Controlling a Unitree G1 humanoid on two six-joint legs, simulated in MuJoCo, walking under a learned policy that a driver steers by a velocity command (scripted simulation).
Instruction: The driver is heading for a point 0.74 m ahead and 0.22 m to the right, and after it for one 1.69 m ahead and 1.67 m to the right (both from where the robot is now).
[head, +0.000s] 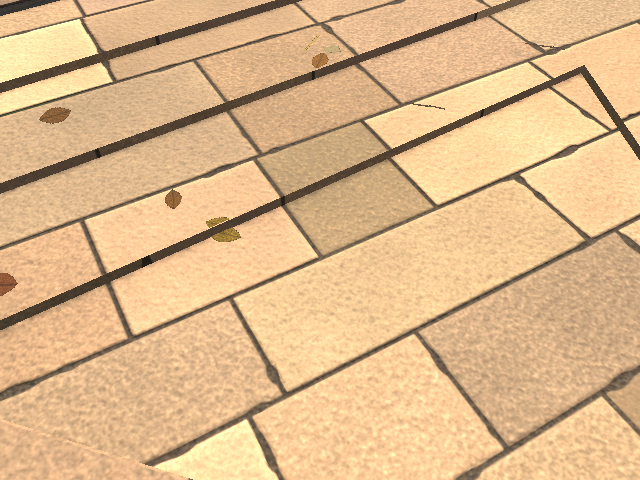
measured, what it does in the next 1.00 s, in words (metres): goes down: right foot, then left foot 0.15 m lower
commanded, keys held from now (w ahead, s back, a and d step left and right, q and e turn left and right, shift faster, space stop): w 0.66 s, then w+e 0.34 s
